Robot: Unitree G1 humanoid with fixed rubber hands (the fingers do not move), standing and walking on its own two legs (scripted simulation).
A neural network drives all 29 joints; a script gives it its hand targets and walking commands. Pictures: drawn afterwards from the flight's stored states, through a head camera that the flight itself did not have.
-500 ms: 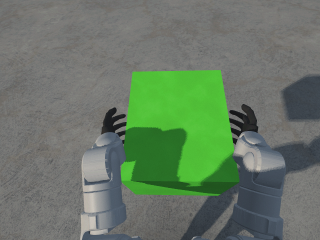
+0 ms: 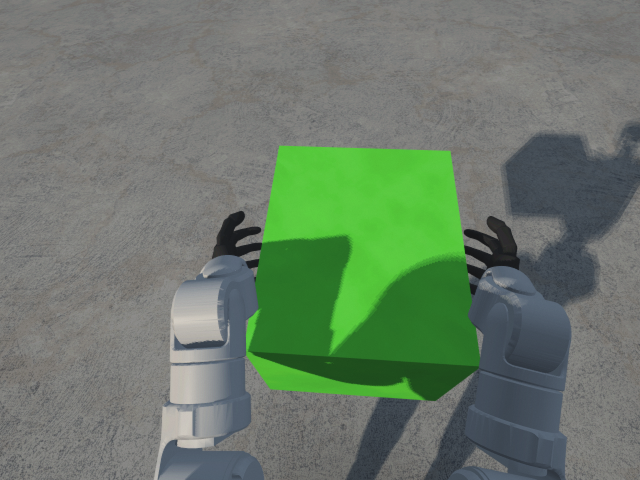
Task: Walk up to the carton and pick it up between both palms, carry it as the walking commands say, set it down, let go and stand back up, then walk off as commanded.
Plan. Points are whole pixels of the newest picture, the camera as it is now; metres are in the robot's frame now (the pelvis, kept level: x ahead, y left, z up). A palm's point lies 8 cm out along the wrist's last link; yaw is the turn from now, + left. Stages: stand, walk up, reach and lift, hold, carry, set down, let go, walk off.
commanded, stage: carry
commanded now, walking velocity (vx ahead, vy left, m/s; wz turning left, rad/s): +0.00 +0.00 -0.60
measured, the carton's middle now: (357, 273) +0.38 -0.01 +0.03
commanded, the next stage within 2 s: none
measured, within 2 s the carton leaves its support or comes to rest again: neither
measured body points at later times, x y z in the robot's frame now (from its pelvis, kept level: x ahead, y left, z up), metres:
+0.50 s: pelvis -0.07 +0.03 +0.01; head -0.03 +0.04 +0.46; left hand +0.29 +0.10 +0.10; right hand +0.22 -0.20 +0.12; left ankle -0.04 +0.13 -0.72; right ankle -0.07 -0.10 -0.66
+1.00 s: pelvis -0.14 +0.03 +0.00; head -0.10 -0.02 +0.45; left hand +0.22 -0.08 +0.09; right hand +0.02 -0.32 +0.09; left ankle -0.07 +0.15 -0.69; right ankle -0.11 -0.10 -0.72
